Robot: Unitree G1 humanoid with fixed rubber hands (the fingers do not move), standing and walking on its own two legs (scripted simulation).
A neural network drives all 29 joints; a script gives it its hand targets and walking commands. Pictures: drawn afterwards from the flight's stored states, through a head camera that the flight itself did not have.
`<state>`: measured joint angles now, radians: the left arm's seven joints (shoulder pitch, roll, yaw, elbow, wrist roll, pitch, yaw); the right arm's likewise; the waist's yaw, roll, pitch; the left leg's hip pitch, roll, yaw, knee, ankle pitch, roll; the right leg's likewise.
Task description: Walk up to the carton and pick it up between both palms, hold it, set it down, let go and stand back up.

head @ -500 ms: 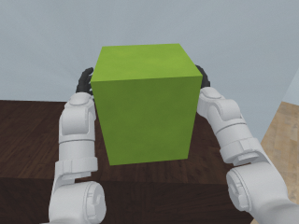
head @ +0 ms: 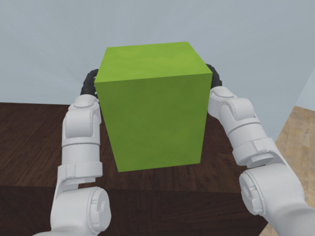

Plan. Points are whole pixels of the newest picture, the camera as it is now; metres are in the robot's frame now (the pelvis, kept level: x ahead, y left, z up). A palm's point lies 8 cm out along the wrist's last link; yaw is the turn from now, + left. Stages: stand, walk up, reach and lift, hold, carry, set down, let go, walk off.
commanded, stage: hold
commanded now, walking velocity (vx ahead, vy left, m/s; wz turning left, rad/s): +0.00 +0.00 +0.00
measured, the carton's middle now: (153, 105) +0.38 +0.00 +0.22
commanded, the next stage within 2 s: none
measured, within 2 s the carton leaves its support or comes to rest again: neither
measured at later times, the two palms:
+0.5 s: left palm (90, 100) +0.36 +0.16 +0.24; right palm (214, 93) +0.37 -0.15 +0.25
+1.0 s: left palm (89, 100) +0.37 +0.16 +0.24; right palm (213, 93) +0.37 -0.14 +0.26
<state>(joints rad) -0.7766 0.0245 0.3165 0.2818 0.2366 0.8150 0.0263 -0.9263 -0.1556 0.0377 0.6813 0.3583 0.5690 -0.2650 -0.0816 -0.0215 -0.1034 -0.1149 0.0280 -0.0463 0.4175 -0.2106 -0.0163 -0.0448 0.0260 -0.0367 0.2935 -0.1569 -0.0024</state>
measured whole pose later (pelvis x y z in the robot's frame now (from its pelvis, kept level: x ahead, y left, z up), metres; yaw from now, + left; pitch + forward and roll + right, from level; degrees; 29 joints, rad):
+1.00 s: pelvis +0.00 +0.00 +0.00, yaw +0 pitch -5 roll -2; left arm -0.78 0.03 0.32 0.31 0.22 0.80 0.03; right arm -0.94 -0.16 0.04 0.69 0.36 0.58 -0.27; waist -0.08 -0.01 -0.11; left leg -0.13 0.03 -0.05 0.42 -0.21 -0.02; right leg -0.05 0.03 -0.04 0.30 -0.16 0.00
